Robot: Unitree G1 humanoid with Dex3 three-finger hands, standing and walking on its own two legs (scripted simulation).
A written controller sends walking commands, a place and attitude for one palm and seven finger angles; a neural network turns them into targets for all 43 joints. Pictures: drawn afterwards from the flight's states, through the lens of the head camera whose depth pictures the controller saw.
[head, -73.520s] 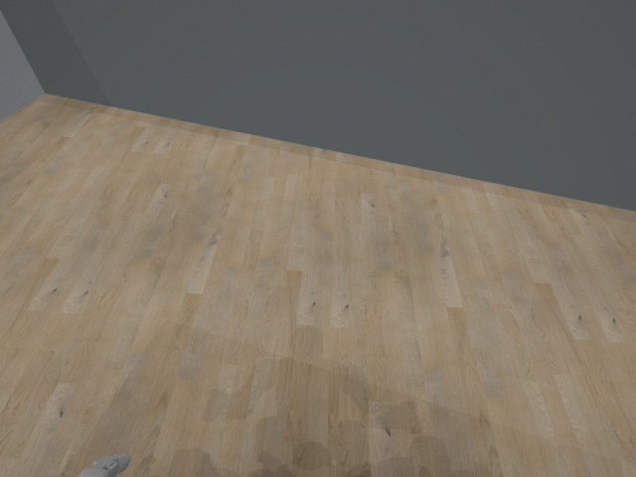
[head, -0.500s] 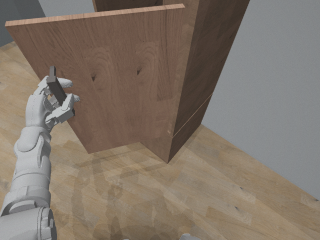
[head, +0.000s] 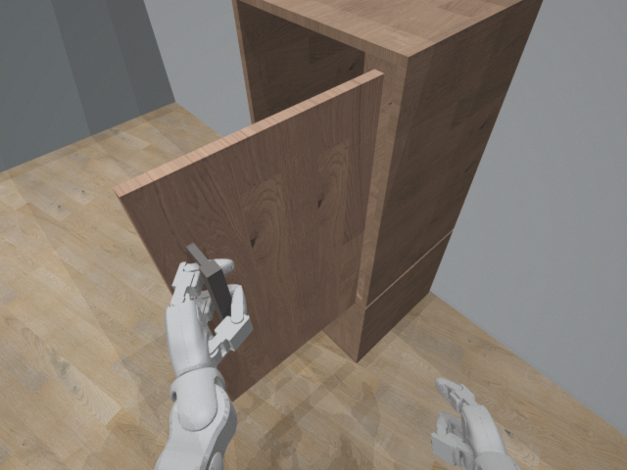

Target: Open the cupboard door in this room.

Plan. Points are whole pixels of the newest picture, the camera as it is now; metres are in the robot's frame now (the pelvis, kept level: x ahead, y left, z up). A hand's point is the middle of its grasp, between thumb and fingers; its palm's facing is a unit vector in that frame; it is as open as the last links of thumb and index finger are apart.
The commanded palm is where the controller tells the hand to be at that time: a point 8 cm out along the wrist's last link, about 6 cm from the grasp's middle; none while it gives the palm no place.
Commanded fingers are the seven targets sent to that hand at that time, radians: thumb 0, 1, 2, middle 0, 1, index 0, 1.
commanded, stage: pull the door open along its arc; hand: left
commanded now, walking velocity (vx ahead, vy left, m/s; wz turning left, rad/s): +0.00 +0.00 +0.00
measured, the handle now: (213, 289) +0.32 +0.15 +0.07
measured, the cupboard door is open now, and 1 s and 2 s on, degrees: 88 89 92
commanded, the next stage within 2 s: open thumb and fingers to let go in 0.06 s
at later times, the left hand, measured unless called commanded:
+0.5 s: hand (251, 324) +0.28 +0.09 +0.07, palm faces +0.43 -0.90 -0.03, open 8.8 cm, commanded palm +0.24 +0.14 +0.06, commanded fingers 0.00 -0.36 0.36 -0.31 -1.22 -0.31 -1.22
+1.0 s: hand (249, 318) +0.29 +0.10 +0.07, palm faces +0.39 -0.92 -0.01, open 14.7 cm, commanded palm +0.24 +0.14 +0.06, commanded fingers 0.00 -0.50 0.30 -0.15 -0.30 -0.15 -0.30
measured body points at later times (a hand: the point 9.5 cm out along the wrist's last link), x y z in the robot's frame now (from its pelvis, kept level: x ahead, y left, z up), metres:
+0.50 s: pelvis -0.01 -0.03 +0.00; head +0.01 -0.05 +0.45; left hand +0.25 +0.14 +0.07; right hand +0.16 -0.25 -0.11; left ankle -0.03 +0.12 -0.71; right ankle -0.01 -0.09 -0.71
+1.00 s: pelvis -0.03 +0.01 -0.01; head -0.01 +0.00 +0.44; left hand +0.26 +0.14 +0.07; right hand +0.15 -0.19 -0.11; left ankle -0.03 +0.12 -0.71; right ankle -0.01 -0.09 -0.71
